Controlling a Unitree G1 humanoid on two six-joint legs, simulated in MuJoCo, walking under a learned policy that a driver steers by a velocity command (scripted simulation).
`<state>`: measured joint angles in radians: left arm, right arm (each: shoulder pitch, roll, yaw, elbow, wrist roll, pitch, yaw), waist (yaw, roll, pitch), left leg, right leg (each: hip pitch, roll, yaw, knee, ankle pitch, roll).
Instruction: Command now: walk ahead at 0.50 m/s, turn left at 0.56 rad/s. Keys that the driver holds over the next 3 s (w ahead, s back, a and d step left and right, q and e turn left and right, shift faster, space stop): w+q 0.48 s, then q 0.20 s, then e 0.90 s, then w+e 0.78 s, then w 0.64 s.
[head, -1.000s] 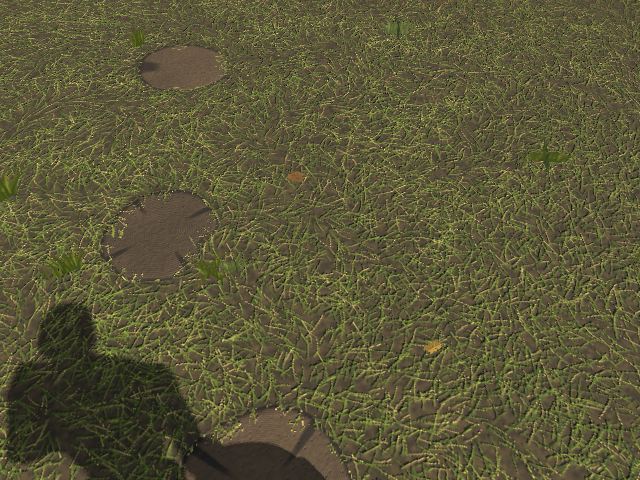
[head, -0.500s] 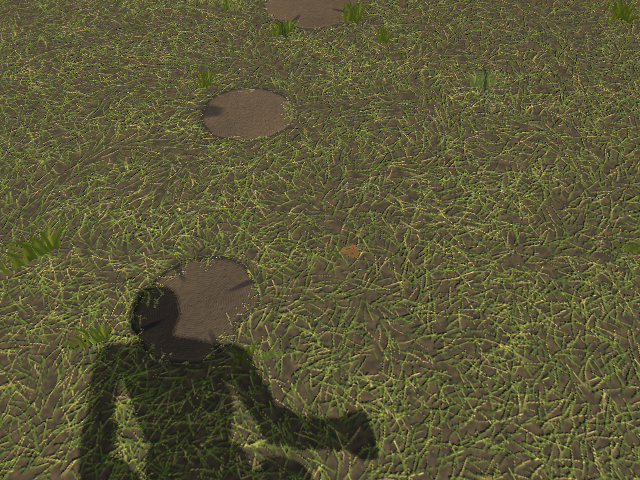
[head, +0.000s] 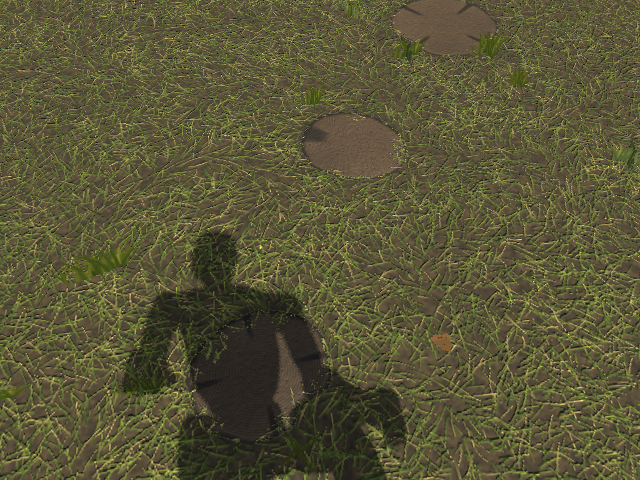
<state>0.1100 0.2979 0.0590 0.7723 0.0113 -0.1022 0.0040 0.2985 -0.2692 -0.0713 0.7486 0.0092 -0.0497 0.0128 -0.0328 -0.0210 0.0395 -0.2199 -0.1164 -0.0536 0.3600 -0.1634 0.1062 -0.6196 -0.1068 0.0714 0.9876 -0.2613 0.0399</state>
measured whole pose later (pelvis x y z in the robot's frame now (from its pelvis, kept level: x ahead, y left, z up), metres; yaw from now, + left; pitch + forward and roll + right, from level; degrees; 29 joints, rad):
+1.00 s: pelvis +0.43 +0.05 -0.01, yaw +23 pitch +1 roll +1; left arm 0.16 0.29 0.04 0.85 -0.01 0.03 0.03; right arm 0.11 -0.22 -0.04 0.71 -0.03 -0.02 0.00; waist 0.01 -0.03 0.05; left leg -0.35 -0.03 0.10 0.46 -0.13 0.07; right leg -0.47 -0.10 0.02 0.90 -0.42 0.07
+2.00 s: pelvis +0.55 +0.02 +0.00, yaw -13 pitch +2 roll +1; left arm 0.17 0.31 0.07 0.65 -0.02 -0.01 -0.03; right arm 0.33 -0.28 -0.07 0.84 0.00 -0.07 -0.02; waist -0.08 -0.04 0.00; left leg -0.01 0.03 0.11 0.25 -0.28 -0.02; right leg -0.64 -0.09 0.03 0.85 -0.16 0.04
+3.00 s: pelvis +1.06 -0.23 +0.00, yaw -31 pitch +2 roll +2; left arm 0.12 0.28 0.03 0.66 -0.01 -0.07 -0.01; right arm 0.36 -0.28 -0.04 0.83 0.02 -0.08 0.02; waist -0.09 -0.04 0.03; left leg -0.04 -0.07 0.03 0.24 -0.23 0.05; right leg -0.66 -0.10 0.05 0.66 0.01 0.02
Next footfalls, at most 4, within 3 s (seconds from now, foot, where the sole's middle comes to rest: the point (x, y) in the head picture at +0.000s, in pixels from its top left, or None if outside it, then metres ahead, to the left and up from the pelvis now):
0.24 right None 0.33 -0.14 -0.78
0.72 left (231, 466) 0.49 0.18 -0.78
1.18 right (349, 451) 0.52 -0.06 -0.78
1.68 left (238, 451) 0.52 0.17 -0.78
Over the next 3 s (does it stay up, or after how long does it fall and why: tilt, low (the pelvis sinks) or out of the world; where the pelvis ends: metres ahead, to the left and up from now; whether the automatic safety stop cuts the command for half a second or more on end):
stays up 1.06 -0.23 0.00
